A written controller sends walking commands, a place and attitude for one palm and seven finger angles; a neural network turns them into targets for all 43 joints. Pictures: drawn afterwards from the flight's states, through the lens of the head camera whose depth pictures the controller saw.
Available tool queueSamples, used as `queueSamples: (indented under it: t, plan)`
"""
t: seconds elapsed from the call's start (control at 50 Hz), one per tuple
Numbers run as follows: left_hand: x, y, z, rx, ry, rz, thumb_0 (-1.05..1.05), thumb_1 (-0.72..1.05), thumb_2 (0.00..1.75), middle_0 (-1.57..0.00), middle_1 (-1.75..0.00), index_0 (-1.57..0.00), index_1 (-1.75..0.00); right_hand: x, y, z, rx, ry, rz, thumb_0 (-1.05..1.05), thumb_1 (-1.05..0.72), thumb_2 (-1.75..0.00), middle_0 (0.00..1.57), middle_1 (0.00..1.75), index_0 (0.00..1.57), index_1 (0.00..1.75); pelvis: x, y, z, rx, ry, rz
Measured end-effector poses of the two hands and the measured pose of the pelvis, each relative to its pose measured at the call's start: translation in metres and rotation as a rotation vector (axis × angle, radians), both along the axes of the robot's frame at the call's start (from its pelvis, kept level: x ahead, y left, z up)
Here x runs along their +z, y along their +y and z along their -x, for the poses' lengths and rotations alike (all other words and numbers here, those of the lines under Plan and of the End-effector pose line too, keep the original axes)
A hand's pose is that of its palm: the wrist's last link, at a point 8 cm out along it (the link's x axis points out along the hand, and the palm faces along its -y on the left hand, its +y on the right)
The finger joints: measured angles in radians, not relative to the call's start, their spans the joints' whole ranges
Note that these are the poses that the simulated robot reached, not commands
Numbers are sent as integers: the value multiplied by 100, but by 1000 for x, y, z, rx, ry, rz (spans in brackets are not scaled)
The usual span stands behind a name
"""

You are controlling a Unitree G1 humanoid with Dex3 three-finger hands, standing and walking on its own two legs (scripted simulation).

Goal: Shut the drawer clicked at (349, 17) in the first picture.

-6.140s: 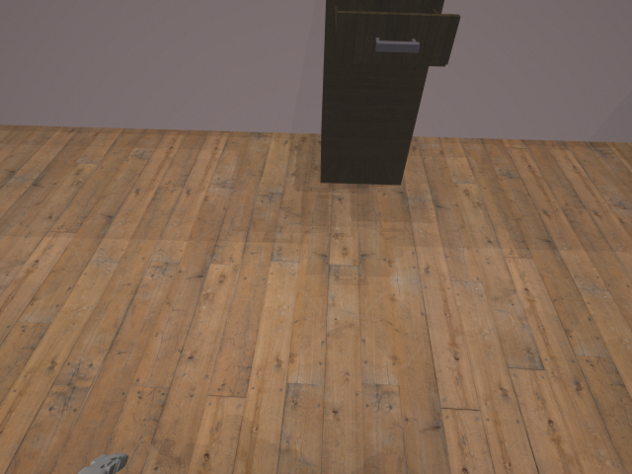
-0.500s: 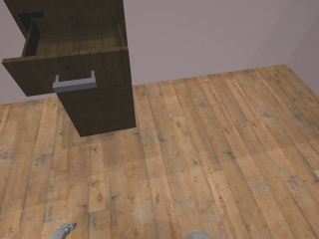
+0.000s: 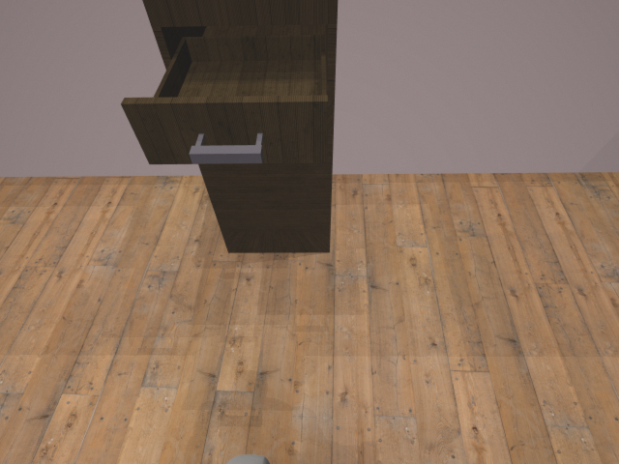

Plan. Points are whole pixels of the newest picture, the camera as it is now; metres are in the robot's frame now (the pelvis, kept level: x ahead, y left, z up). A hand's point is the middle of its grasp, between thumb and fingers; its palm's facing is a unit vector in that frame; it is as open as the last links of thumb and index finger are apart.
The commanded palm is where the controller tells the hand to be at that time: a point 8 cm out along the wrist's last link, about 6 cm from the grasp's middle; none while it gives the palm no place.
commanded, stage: take the last steps up to it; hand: left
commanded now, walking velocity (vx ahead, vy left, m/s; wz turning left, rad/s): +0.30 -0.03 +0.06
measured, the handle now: (228, 146) +0.62 +0.20 +0.03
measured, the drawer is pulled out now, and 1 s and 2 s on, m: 0.29 0.29 0.29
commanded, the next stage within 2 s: come to a stop and stand still in 1.00 s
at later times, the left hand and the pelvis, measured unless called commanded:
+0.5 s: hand (183, 457) +0.15 +0.21 -0.18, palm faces +0.00 -0.99 -0.16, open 7.4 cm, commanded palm none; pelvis +0.10 +0.03 +0.00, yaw +0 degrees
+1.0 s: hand (243, 388) +0.25 +0.14 -0.17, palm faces +0.10 -0.98 -0.19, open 7.3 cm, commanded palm none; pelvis +0.26 -0.04 +0.00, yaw +2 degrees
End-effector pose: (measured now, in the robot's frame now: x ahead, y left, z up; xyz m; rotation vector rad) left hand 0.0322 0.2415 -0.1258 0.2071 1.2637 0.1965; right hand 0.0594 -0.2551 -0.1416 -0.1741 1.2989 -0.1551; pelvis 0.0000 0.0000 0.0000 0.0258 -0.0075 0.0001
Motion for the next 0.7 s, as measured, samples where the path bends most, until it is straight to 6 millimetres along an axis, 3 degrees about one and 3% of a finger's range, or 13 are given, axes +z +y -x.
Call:
queueSamples:
  t: [0.14,0.18,0.24,0.4,0.54,0.64,0.7]
  plan:
    - [-32,33,60,102,160,58,0,91,90,-21,-29,-20,-30,11,43,-42,91,-117,35,1,-91,-90,20,30,20,30,-11,28,-13,15,-5,30]
    - [-31,38,62,96,194,71,1,91,90,-20,-29,-20,-30,17,53,-41,82,-128,36,1,-91,-90,20,30,20,30,-6,33,-20,9,-13,37]
    - [-26,41,47,87,186,92,1,91,90,-20,-29,-20,-30,23,62,-29,51,-99,42,1,-92,-90,20,30,20,30,2,39,-31,20,-20,52]
    - [-22,37,-37,45,79,108,1,91,90,-20,-29,-20,-30,18,66,17,-36,86,31,1,-92,-90,20,30,21,30,6,40,-68,16,-23,40]
    - [-20,11,-144,-57,2,93,1,91,90,-20,-29,-20,-30,6,65,45,-138,252,-21,1,-91,-90,20,30,20,30,-3,20,-113,-1,-18,23]
    - [-23,-19,-232,-114,-115,64,0,91,90,-20,-29,-20,-30,-12,51,41,-182,372,-76,1,-91,-90,20,30,20,30,-22,-8,-158,0,-12,15]
    - [-19,-34,-256,-92,-177,53,0,91,90,-20,-29,-20,-30,-18,34,11,-171,376,-87,1,-91,-90,20,30,20,30,-23,-22,-176,12,-28,23]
